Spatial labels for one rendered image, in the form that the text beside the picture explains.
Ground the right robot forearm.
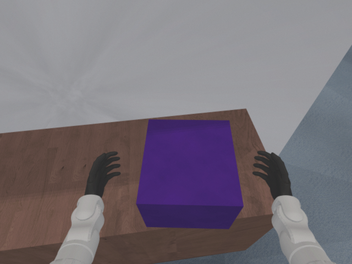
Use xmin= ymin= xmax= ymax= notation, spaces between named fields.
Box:
xmin=271 ymin=195 xmax=336 ymax=264

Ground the left robot hand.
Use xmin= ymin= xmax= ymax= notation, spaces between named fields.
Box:
xmin=85 ymin=151 xmax=121 ymax=198

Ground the pedestal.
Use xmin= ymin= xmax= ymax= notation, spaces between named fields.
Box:
xmin=0 ymin=109 xmax=274 ymax=264

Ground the carton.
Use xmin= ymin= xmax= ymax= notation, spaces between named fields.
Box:
xmin=136 ymin=119 xmax=244 ymax=229

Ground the left robot forearm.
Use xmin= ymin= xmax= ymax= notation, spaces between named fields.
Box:
xmin=50 ymin=195 xmax=105 ymax=264

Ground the right robot hand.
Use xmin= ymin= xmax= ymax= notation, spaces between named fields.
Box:
xmin=253 ymin=151 xmax=292 ymax=200

